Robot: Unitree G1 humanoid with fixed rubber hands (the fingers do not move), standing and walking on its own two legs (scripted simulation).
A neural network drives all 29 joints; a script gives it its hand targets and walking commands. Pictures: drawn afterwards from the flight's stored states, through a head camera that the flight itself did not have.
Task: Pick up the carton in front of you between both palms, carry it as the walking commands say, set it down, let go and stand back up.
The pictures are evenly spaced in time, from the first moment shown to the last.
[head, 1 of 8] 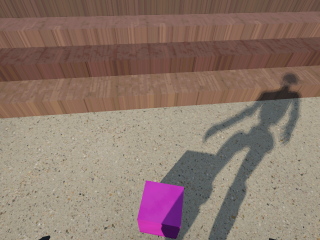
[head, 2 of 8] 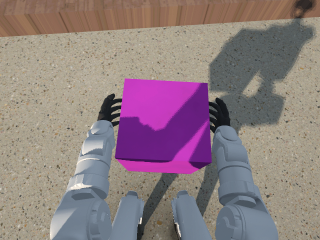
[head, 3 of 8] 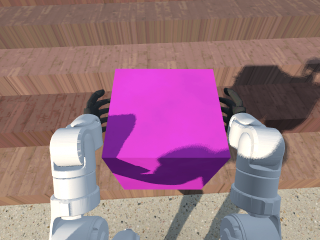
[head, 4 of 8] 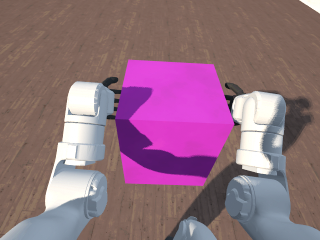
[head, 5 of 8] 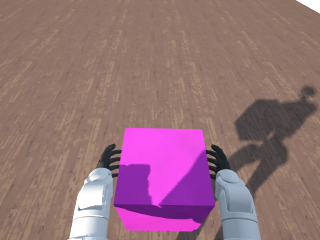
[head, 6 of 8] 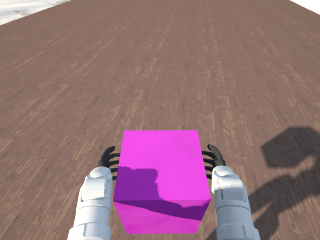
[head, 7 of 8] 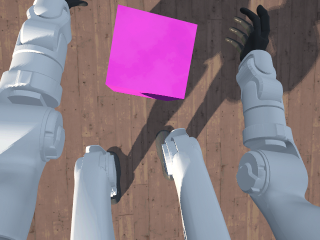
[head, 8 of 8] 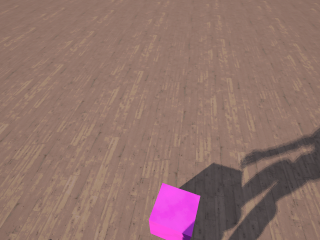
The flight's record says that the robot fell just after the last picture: no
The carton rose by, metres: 1.89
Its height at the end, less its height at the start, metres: +1.12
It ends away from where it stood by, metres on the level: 4.79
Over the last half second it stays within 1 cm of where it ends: yes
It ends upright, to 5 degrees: yes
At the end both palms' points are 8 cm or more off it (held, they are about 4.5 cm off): yes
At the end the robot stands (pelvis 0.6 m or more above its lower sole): yes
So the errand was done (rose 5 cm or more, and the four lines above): yes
